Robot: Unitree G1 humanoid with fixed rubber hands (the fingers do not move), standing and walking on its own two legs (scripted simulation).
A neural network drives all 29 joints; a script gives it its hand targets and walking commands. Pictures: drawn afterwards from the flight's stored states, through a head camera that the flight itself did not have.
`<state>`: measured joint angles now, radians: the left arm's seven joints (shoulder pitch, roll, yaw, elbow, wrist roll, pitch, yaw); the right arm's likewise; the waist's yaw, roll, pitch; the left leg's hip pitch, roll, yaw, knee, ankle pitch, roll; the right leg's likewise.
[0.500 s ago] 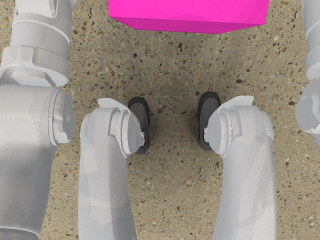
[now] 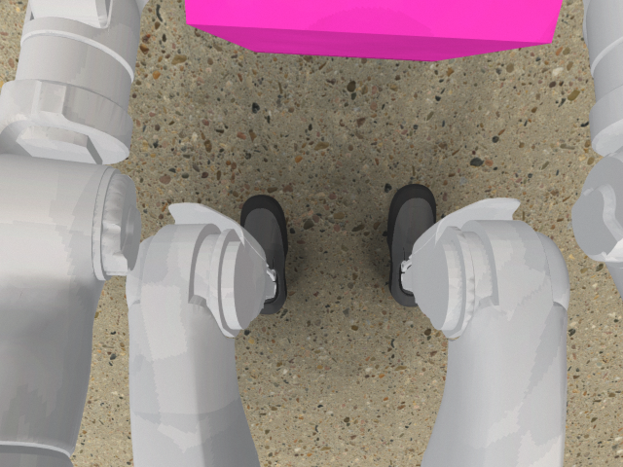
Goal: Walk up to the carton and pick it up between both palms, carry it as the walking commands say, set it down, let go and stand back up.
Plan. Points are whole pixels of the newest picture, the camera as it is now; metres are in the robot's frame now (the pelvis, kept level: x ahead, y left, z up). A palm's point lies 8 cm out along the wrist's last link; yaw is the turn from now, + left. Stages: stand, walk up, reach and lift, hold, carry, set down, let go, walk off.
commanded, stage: reach and lift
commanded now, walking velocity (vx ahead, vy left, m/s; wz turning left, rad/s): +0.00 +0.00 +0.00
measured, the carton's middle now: out of the picture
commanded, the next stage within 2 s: none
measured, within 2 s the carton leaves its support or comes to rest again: leaves its support in 1.36 s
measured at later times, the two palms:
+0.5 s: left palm out of the picture +0.57 +0.14 -0.18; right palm out of the picture +0.56 -0.20 -0.18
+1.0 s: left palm out of the picture +0.57 +0.14 -0.18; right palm out of the picture +0.56 -0.20 -0.18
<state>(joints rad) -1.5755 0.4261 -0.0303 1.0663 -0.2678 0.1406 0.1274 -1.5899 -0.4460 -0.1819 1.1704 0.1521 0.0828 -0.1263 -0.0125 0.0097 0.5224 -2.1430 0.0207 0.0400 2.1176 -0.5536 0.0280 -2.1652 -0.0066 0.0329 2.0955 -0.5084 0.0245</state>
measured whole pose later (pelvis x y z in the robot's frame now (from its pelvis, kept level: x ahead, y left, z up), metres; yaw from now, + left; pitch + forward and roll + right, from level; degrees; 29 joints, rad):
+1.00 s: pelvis +0.00 +0.00 -0.01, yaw +0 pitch +32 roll +0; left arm -1.58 0.34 0.09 1.08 -0.25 0.15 0.08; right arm -1.60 -0.40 -0.17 1.17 0.16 0.12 -0.11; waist -0.02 0.02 0.52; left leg -2.15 0.00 0.03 2.15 -0.56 0.03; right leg -2.17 -0.01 0.03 2.12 -0.52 0.02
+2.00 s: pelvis -0.01 -0.01 +0.00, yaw +2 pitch +26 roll +1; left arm -1.58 0.31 0.19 0.87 -0.14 0.41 0.10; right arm -1.49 -0.34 -0.29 0.78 0.10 0.42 -0.15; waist -0.02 0.02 0.52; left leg -2.03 -0.03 0.03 2.11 -0.55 0.02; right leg -2.05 -0.01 0.05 2.11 -0.52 0.03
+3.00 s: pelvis -0.03 -0.01 +0.11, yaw +2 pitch +21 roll +2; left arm -1.50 0.24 0.30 0.76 -0.04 0.50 0.06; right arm -1.36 -0.26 -0.39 0.61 0.02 0.51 -0.13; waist -0.03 0.00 0.52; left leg -1.66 -0.05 0.03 1.74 -0.45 0.01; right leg -1.68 -0.01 0.06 1.76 -0.44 0.03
